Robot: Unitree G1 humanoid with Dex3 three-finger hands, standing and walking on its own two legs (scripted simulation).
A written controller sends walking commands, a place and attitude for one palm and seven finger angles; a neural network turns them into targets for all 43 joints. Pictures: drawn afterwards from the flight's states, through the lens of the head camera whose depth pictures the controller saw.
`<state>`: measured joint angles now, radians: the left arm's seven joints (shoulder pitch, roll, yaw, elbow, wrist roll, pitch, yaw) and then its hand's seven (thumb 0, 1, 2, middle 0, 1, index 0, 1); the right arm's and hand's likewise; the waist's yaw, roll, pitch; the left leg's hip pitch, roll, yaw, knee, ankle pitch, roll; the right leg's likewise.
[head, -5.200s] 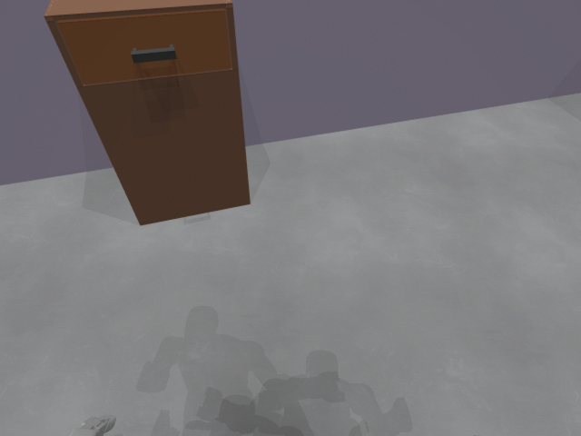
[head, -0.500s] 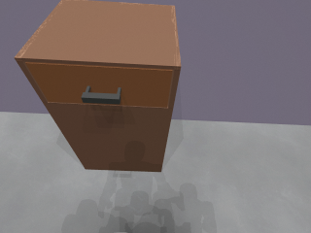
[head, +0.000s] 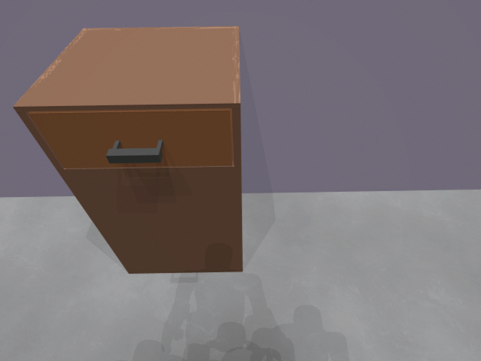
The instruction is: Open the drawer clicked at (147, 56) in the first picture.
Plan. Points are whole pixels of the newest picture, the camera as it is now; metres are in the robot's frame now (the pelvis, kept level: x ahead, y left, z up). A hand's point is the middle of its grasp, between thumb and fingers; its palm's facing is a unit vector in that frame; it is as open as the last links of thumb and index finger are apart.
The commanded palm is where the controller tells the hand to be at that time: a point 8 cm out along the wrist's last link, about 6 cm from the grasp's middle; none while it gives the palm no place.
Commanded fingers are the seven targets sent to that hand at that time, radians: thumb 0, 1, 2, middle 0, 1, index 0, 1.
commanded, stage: come to a stop and stand still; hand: left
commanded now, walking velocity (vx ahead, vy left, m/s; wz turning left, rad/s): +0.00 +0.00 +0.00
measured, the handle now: (136, 149) +0.57 +0.29 +0.00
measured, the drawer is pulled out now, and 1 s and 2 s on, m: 0.00 0.00 0.00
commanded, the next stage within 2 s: look again from close up in 0.14 s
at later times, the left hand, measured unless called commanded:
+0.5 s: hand out of the picture +0.02 +0.22 -0.18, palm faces +0.03 -0.98 -0.18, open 7.3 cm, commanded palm none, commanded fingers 0.00 0.90 0.90 -0.20 -0.30 -0.20 -0.30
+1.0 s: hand out of the picture -0.01 +0.23 -0.18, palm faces -0.01 -0.98 -0.18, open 7.3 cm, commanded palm none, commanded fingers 0.00 0.90 0.90 -0.20 -0.30 -0.20 -0.30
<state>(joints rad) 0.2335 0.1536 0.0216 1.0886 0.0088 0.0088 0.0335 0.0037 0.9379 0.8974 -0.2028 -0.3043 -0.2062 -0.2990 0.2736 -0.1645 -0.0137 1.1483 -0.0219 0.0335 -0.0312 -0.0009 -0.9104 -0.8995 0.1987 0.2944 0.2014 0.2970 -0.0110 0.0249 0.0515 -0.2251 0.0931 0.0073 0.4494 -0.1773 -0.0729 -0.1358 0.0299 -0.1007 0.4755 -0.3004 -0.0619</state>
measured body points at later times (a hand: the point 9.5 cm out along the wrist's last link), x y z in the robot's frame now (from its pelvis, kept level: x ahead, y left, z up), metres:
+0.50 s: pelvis +0.01 +0.05 +0.00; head +0.00 +0.06 +0.44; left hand +0.02 +0.27 -0.17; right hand +0.01 -0.17 -0.16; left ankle +0.02 +0.15 -0.74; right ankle -0.02 -0.07 -0.74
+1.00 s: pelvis +0.01 +0.06 +0.00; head +0.02 +0.07 +0.45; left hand -0.01 +0.29 -0.16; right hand +0.00 -0.16 -0.16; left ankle +0.02 +0.15 -0.74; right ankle -0.02 -0.07 -0.74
